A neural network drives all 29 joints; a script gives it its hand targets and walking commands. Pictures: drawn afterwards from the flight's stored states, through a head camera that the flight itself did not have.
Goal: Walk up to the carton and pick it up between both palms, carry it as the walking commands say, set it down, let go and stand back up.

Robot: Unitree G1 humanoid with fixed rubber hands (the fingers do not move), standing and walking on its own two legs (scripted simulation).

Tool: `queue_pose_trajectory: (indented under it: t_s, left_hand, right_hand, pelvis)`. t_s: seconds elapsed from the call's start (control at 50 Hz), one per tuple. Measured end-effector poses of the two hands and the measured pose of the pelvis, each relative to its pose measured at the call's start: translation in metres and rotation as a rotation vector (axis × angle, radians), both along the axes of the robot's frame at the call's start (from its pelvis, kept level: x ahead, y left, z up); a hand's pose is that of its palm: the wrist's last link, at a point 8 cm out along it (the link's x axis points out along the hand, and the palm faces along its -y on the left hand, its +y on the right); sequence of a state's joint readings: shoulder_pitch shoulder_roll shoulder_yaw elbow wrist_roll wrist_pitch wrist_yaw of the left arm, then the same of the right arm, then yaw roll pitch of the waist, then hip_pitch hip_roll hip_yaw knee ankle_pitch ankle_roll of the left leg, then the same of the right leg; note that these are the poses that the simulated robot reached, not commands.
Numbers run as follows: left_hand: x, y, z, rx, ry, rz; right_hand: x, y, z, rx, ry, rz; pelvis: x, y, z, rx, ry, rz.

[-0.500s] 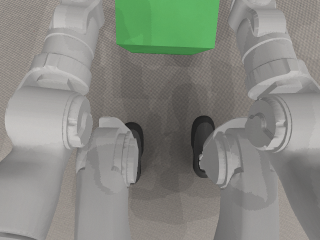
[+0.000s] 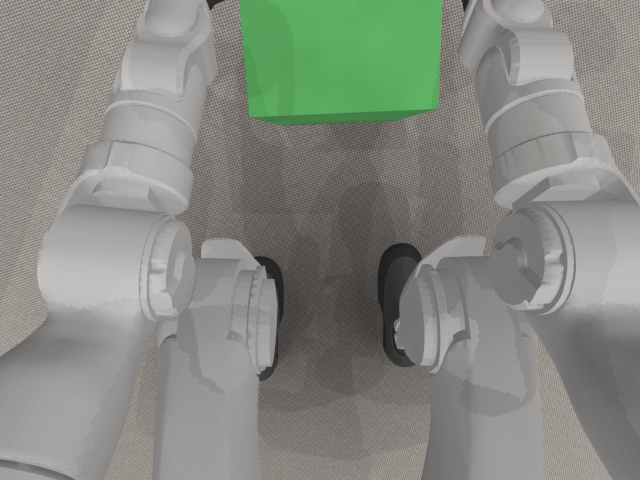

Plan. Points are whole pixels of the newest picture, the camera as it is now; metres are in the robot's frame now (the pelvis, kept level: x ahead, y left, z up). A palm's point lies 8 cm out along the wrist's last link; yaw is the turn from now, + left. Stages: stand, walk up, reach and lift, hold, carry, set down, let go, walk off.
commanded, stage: reach and lift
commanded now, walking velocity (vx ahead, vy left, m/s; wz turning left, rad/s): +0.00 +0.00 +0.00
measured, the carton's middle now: (338, 39) +0.52 +0.00 -0.24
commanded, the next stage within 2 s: none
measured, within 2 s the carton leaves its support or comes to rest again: neither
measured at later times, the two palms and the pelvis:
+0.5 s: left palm out of the picture +0.54 +0.14 -0.10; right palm out of the picture +0.53 -0.12 -0.09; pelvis -0.01 -0.01 +0.03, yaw +2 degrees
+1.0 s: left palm out of the picture +0.54 +0.12 -0.03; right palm out of the picture +0.52 -0.13 -0.03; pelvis +0.00 -0.01 +0.07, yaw +2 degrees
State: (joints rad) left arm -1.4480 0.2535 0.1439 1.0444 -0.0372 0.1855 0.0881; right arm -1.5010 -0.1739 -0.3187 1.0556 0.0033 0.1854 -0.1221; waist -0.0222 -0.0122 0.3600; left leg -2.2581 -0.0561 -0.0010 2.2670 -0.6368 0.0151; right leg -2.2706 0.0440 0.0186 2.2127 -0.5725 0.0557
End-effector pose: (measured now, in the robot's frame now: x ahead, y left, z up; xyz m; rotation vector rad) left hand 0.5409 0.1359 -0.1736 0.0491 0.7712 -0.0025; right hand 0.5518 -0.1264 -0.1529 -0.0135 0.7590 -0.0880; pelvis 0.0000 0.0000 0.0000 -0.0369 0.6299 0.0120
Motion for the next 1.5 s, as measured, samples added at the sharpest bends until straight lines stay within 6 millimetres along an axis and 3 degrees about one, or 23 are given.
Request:
queue_pose_trajectory:
  t_s: [0.22,0.44,0.84,1.24,1.5]
  left_hand:
    - [-0.001,-0.012,0.028,0.042,-0.003,-0.002]
    - [0.004,-0.001,0.071,0.064,-0.024,0.027]
    - [0.003,-0.016,0.110,0.045,-0.060,0.041]
    - [-0.018,-0.018,0.182,0.050,-0.079,0.075]
    - [-0.029,-0.017,0.216,0.048,-0.079,0.090]
  right_hand:
    - [-0.005,-0.004,0.036,0.000,-0.077,-0.065]
    - [-0.019,0.007,0.062,0.009,-0.098,-0.088]
    - [-0.023,-0.002,0.103,-0.040,-0.117,-0.153]
    - [-0.043,-0.003,0.167,-0.027,-0.113,-0.153]
    - [-0.054,-0.001,0.198,-0.030,-0.100,-0.154]
  pelvis:
    - [-0.004,-0.008,0.010,0.010,0.013,0.014]
    - [-0.008,-0.010,0.029,0.016,0.042,0.020]
    - [-0.001,-0.004,0.055,0.003,0.095,0.025]
    - [-0.005,-0.010,0.093,0.020,0.103,0.023]
    - [-0.009,-0.011,0.113,0.024,0.094,0.021]
